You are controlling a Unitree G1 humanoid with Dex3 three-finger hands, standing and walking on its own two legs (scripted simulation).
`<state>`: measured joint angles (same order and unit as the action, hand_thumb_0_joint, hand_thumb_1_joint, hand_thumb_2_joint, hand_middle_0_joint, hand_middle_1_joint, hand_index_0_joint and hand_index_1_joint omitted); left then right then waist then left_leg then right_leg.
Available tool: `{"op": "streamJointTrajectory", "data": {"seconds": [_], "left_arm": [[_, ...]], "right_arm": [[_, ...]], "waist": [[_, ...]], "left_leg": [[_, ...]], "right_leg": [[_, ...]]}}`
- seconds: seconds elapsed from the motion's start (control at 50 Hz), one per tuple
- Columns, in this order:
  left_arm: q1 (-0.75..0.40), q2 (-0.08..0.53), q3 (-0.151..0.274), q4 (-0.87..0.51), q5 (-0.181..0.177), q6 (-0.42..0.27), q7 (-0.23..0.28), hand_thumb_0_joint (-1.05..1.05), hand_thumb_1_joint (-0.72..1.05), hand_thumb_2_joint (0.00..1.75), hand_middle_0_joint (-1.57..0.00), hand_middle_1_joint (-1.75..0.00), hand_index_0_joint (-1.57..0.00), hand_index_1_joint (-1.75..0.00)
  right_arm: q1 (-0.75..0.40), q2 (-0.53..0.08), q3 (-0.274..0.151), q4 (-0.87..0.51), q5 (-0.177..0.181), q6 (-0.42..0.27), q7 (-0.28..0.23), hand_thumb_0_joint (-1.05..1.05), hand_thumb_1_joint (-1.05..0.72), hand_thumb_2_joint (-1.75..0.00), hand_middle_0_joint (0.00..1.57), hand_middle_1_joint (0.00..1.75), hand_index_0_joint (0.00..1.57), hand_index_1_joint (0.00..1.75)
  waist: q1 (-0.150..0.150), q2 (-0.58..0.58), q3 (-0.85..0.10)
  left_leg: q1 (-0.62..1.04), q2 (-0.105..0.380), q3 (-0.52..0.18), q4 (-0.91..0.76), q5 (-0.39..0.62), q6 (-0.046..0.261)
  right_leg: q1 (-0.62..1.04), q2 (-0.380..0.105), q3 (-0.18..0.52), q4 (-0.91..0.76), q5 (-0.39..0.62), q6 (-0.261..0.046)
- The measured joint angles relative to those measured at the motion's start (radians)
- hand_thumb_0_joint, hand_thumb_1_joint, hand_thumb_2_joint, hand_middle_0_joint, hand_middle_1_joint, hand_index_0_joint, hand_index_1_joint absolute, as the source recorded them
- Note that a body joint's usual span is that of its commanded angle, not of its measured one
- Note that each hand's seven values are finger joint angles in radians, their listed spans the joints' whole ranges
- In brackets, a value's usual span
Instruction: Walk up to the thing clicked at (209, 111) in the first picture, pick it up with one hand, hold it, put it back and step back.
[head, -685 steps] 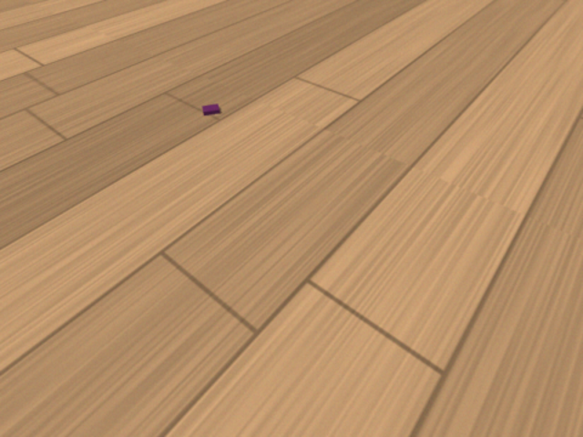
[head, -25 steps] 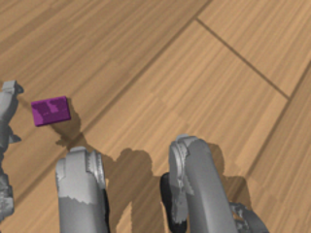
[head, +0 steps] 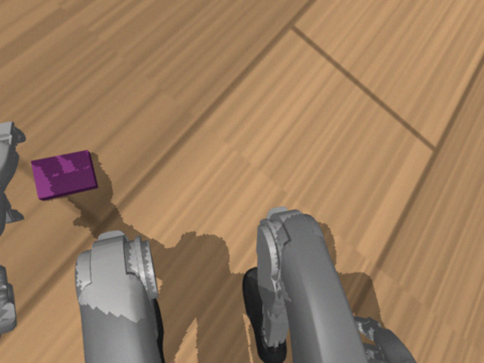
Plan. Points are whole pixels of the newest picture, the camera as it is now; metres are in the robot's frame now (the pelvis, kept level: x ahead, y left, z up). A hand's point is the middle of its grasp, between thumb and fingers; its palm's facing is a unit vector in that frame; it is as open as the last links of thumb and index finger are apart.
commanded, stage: rise first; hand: left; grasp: from above
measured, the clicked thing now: (65, 174) +0.46 +0.30 -0.31
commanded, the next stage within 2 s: approach in 1.28 s
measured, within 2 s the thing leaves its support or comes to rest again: neither
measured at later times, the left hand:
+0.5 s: hand (10, 181) +0.42 +0.35 -0.19, palm faces -0.41 -0.13 -0.90, open 13.7 cm
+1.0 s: hand (9, 183) +0.41 +0.35 -0.18, palm faces -0.42 -0.13 -0.90, open 13.1 cm
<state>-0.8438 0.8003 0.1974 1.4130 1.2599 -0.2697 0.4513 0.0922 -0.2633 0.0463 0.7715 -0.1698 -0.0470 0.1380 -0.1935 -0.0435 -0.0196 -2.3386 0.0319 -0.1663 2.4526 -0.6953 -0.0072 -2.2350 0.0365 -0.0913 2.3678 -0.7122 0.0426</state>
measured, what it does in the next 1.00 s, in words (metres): stands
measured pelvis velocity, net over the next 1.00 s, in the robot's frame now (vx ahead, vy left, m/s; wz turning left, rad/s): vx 0.00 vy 0.00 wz -0.01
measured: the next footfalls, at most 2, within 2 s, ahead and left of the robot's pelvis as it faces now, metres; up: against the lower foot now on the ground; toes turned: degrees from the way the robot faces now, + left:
none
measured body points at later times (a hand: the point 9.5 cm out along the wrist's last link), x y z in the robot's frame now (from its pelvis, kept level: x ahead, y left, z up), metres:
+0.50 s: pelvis +0.00 +0.00 -0.01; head +0.24 +0.09 +0.36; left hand +0.44 +0.35 -0.14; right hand +0.06 -0.27 -0.11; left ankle +0.07 +0.13 -0.29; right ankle +0.09 -0.12 -0.29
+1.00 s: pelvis +0.00 +0.00 +0.00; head +0.23 +0.09 +0.37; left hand +0.43 +0.35 -0.13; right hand +0.08 -0.27 -0.10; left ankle +0.07 +0.13 -0.29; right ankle +0.09 -0.12 -0.29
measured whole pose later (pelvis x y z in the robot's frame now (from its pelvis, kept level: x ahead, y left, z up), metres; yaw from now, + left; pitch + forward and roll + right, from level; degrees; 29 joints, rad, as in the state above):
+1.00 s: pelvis +0.00 +0.00 +0.00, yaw +0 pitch +31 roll -9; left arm -0.87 0.83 0.18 1.45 1.26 -0.26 0.45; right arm 0.10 -0.27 0.08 0.76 -0.18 -0.07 0.17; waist -0.22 -0.05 0.00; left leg -2.34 0.03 -0.18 2.47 -0.68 -0.01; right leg -2.23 0.04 -0.10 2.37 -0.70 0.04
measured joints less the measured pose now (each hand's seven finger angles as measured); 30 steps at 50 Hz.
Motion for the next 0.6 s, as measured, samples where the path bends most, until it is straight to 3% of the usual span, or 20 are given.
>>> {"op": "streamJointTrajectory", "data": {"seconds": [0.38,0.6], "left_arm": [[-0.030,0.033,0.005,0.060,0.010,0.004,0.012,0.00,-0.48,0.98,-0.16,-0.94,-0.15,-0.95],[-0.019,0.038,0.012,0.047,0.001,0.015,0.015,0.00,-0.44,0.94,-0.20,-0.90,-0.19,-0.91]], "right_arm": [[0.016,-0.005,0.037,-0.002,-0.012,-0.018,0.012,0.00,-0.91,-0.90,0.21,0.30,0.20,0.30],[0.017,-0.007,0.037,-0.003,-0.018,-0.025,0.021,0.00,-0.91,-0.90,0.21,0.30,0.20,0.30]], "waist": [[-0.031,-0.005,0.022],[-0.034,-0.002,0.023]], "left_leg": [[-0.011,-0.003,-0.013,0.016,0.009,-0.003],[-0.015,-0.004,-0.018,0.024,0.004,-0.005]], "right_leg": [[-0.009,0.003,-0.010,0.009,0.012,0.000],[-0.011,0.003,-0.013,0.015,0.008,0.000]]}}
